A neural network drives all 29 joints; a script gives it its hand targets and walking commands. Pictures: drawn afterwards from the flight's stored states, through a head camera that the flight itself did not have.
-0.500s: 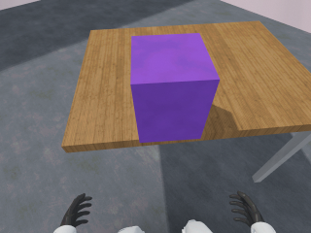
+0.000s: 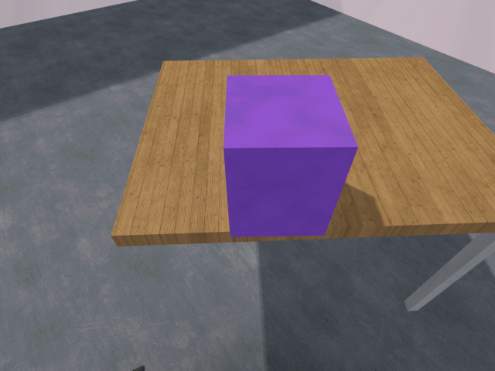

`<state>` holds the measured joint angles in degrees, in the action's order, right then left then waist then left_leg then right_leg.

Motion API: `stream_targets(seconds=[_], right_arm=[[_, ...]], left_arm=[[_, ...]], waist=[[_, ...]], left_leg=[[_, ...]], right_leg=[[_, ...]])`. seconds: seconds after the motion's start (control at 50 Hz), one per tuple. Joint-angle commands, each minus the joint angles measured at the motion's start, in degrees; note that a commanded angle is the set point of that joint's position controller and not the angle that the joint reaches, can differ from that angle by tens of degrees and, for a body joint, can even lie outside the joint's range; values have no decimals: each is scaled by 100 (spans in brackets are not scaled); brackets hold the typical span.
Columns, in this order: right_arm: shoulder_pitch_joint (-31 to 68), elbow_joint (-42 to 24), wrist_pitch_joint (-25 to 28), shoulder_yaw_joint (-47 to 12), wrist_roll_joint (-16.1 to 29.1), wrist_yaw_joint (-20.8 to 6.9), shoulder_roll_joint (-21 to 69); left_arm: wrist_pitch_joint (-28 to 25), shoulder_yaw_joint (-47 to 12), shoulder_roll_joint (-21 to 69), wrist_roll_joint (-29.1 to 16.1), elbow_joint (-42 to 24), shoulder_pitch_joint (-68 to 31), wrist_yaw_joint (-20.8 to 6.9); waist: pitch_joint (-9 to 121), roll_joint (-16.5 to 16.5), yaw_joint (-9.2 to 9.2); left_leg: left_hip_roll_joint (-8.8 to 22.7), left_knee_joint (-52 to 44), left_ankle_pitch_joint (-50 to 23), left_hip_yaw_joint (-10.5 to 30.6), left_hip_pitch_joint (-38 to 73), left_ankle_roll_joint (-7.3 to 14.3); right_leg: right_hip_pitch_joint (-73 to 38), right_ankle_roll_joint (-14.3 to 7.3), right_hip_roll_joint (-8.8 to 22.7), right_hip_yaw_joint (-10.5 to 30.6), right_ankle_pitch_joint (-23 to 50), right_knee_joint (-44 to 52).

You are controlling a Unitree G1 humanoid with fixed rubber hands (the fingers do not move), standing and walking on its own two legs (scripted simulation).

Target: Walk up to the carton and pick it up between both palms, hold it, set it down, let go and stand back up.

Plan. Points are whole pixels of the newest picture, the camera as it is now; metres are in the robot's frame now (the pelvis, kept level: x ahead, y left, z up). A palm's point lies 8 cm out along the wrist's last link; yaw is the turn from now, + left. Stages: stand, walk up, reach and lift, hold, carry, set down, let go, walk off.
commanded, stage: walk up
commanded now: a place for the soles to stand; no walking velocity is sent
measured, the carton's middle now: (278, 159) +0.49 -0.05 +0.05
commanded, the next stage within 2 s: none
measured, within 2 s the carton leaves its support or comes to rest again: neither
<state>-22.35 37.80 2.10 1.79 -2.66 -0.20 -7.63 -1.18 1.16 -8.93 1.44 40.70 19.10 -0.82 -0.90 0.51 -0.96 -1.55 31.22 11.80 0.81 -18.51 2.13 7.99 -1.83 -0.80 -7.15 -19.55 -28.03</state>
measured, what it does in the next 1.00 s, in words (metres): stands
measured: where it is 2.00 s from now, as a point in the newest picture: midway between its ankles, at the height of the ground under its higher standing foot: outside the picture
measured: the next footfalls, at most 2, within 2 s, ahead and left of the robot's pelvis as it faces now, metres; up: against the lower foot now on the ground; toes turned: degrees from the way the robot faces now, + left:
none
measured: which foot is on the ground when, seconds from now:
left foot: down 0.00-1.00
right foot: down 0.00-1.00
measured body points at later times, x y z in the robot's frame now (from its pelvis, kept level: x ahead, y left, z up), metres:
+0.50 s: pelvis +0.01 -0.01 -0.01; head +0.03 +0.00 +0.44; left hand +0.10 +0.23 -0.13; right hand +0.15 -0.22 -0.11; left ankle +0.05 +0.09 -0.73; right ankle -0.05 -0.09 -0.73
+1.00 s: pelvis +0.02 -0.02 -0.01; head +0.05 +0.00 +0.44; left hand +0.08 +0.23 -0.14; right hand +0.17 -0.23 -0.12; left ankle +0.05 +0.09 -0.73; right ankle -0.05 -0.09 -0.73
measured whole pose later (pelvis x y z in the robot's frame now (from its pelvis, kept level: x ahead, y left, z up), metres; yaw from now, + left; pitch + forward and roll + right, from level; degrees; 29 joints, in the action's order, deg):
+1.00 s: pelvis +0.02 -0.02 -0.01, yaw +8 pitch +0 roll -1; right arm -17.2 35.4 0.9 1.2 -2.2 3.0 -7.9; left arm 2.0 1.1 -12.8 1.3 39.1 16.6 -0.9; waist -3.0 -0.8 0.7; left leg -4.5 39.3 16.7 8.3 -22.0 0.6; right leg 7.1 -3.0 0.4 -15.0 -26.0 -33.1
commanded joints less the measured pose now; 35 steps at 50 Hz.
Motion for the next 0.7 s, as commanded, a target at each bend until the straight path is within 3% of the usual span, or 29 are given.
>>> stream_targets(seconds=[0.0,0.06,0.18,0.28,0.38,0.46,0.68], right_arm=[[-33,-419,104,171,61,47,-586],[-55,-431,85,151,68,99,-542],[30,-464,56,149,75,144,-465],[143,-503,27,146,70,187,-470],[264,-552,13,125,43,213,-450],[269,-557,7,107,33,230,-434],[298,-599,-20,118,42,288,-505]], left_arm=[[-48,79,-325,10,-500,-179,12],[-11,95,-416,37,-418,-26,32],[24,100,-503,26,-374,-147,66],[71,84,-489,16,-412,-256,57],[95,92,-571,-6,-422,-263,53],[118,97,-632,-8,-446,-269,44],[186,115,-738,-6,-475,-194,20]], waist=[[-68,205,39],[72,292,83],[179,170,74],[54,182,71],[9,-36,106],[30,119,95],[31,108,118]], left_leg=[[647,-572,-602,1064,429,215],[656,-477,-1110,1115,399,229],[472,-157,-1460,988,379,171],[437,-95,-1290,1052,275,198],[295,143,-1271,935,60,141],[243,162,-1234,937,66,137],[214,282,-1149,1136,-97,182]], right_leg=[[529,-123,467,501,201,485],[280,-106,487,421,379,438],[103,-117,584,293,724,473],[184,-120,619,185,596,443],[115,-193,747,178,674,537],[103,-229,772,82,618,473],[-5,-249,777,-24,586,336]])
